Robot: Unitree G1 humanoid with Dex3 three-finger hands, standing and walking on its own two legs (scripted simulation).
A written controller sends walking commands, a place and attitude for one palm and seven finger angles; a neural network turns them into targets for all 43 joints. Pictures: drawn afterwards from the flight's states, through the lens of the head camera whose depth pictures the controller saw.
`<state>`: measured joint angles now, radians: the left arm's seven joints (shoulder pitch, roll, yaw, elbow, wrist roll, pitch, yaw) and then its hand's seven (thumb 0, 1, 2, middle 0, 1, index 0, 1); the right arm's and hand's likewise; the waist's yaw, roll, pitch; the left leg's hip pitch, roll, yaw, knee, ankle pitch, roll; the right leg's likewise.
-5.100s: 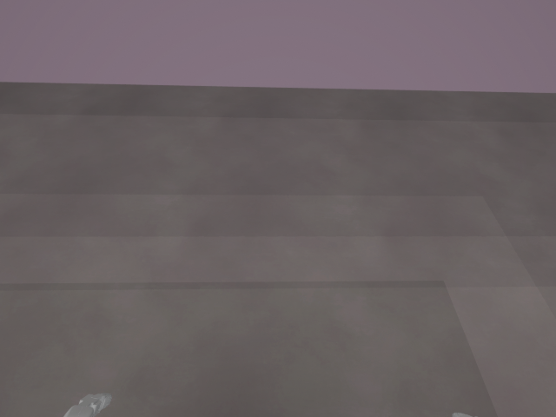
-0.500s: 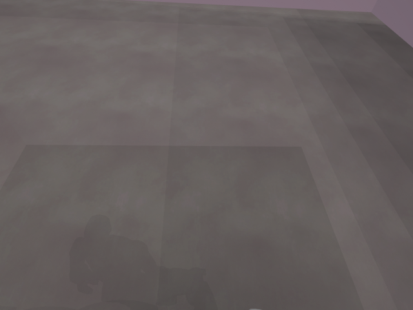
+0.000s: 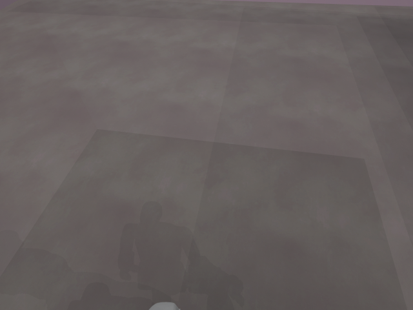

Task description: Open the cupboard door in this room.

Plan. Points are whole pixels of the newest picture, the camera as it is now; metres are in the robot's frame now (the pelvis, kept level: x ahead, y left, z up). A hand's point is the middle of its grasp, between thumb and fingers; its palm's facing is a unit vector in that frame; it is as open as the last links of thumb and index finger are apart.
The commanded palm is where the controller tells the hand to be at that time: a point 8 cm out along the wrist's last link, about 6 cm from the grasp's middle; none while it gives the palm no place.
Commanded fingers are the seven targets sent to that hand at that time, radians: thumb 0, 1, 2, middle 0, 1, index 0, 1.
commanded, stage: turn or walk to find it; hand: left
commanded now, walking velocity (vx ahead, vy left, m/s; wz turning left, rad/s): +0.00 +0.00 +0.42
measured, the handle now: out of the picture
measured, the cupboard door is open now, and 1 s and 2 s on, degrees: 0 0 0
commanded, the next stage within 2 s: none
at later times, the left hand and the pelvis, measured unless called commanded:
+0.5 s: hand out of the picture +0.01 +0.26 -0.16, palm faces +0.22 -0.94 -0.25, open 7.4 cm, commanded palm none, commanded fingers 0.00 0.90 0.90 -0.20 -0.30 -0.20 -0.30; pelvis -0.04 +0.04 +0.00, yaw +10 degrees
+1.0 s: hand out of the picture -0.10 +0.19 -0.16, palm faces +0.45 -0.86 -0.25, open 7.4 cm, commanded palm none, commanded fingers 0.00 0.90 0.90 -0.20 -0.30 -0.20 -0.30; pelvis -0.08 -0.01 +0.00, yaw +25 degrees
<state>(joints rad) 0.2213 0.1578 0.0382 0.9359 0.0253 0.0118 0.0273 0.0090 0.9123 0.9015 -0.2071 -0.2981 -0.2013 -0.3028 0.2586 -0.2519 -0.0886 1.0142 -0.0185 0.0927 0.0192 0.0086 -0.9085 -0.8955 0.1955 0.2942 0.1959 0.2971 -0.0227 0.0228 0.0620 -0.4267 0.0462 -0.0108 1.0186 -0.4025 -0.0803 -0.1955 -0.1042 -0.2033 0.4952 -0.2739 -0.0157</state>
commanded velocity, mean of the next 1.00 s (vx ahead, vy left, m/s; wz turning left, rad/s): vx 0.00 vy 0.00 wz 0.42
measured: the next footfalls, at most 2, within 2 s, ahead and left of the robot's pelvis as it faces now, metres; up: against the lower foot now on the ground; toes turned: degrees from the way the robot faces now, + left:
left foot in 0.14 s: +0.02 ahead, +0.15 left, +0.00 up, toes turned +9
right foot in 0.62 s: +0.02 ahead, -0.09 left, +0.00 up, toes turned +10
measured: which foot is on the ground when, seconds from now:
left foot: up 0.00-0.12, down 0.14-0.62, up 0.64-1.00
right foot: down 0.00-0.14, up 0.16-0.60, down 0.62-1.00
